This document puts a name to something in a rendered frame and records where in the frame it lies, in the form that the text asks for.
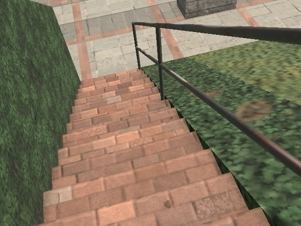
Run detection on stairs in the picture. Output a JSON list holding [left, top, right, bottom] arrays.
[[34, 68, 270, 226]]

